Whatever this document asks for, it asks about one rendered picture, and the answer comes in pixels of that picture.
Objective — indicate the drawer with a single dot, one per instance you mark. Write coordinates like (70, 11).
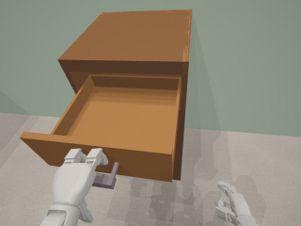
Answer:
(134, 119)

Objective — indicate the right robot hand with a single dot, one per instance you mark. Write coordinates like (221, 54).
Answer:
(235, 207)

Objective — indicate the handle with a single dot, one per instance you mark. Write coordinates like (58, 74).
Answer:
(106, 180)

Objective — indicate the left robot forearm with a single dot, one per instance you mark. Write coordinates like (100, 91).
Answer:
(61, 214)

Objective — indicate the left robot hand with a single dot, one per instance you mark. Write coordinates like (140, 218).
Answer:
(73, 180)

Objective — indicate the right robot forearm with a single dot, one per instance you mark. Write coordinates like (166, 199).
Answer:
(246, 220)

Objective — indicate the cabinet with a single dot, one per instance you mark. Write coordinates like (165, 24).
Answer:
(135, 43)

